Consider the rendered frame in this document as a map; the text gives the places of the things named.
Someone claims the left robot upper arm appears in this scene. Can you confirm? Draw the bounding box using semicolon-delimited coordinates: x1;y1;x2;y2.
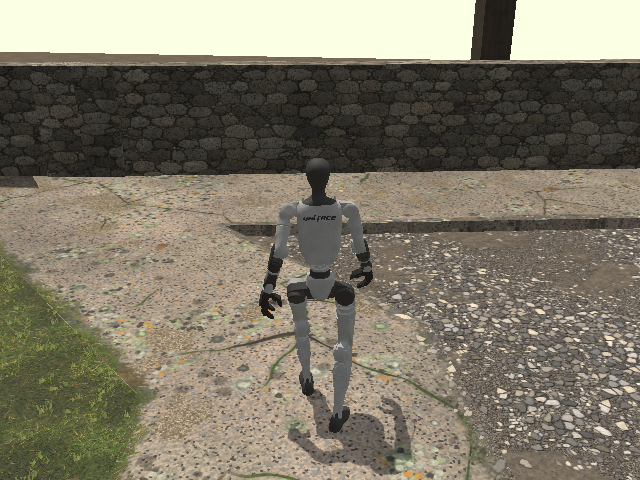
273;201;298;259

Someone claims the left robot thigh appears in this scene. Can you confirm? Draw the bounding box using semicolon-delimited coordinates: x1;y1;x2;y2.
287;278;311;338

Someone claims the robot right forearm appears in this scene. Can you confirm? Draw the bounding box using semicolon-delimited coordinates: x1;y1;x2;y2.
356;239;372;272

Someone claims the robot left hand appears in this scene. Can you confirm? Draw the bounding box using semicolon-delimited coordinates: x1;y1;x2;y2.
259;290;282;319

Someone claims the robot right hand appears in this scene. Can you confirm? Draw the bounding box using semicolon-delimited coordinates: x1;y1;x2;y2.
350;267;373;288

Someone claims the right robot shin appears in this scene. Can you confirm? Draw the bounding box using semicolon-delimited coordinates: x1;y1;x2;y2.
333;345;352;419

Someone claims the right robot upper arm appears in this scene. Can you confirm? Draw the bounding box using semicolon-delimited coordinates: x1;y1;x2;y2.
339;200;367;254

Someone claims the robot left forearm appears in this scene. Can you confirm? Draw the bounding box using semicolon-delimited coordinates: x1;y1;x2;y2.
262;243;283;294

